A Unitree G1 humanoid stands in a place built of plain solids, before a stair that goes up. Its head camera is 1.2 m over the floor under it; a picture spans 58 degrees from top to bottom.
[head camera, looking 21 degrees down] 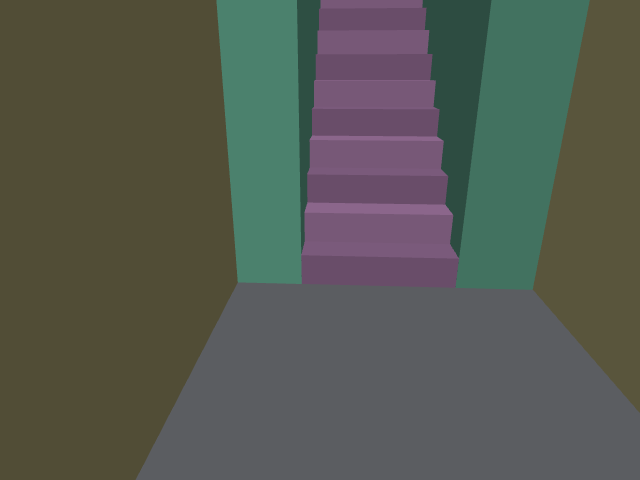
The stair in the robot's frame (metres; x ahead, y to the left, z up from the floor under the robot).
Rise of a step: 0.19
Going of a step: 0.23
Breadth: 0.94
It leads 3 degrees to the right of straight ahead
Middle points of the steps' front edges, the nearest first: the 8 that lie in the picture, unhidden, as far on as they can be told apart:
2.35 -0.35 0.19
2.58 -0.36 0.39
2.82 -0.38 0.58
3.05 -0.39 0.77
3.28 -0.40 0.96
3.52 -0.42 1.15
3.75 -0.43 1.35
3.99 -0.44 1.54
